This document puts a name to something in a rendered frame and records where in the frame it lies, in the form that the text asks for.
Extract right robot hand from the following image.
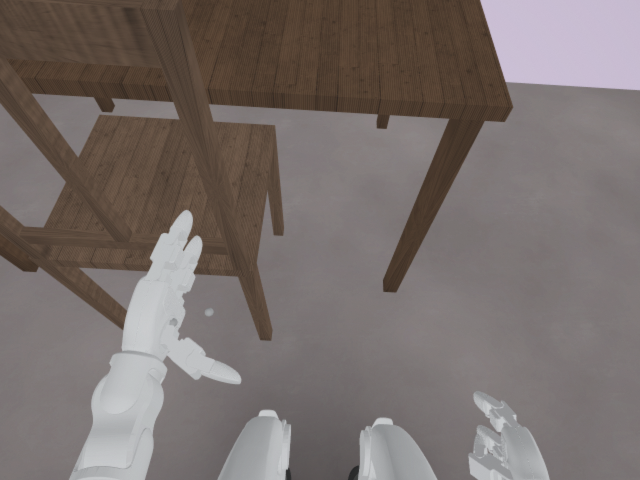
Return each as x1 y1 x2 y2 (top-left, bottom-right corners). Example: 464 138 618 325
468 391 550 480

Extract left robot thigh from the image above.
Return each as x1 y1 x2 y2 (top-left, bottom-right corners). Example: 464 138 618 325
217 416 291 480

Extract robot left forearm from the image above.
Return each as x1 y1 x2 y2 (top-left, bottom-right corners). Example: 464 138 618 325
69 351 167 480

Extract chair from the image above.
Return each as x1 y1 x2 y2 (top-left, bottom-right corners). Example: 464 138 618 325
0 0 284 341

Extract robot thigh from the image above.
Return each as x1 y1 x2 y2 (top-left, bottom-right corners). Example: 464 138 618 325
217 416 291 480
360 424 437 480

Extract left robot hand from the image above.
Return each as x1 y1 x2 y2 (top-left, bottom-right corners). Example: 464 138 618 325
122 210 241 384

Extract right robot thigh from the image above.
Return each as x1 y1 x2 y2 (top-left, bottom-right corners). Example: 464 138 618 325
360 424 437 480

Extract table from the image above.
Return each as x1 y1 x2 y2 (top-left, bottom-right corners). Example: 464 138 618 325
0 0 513 293

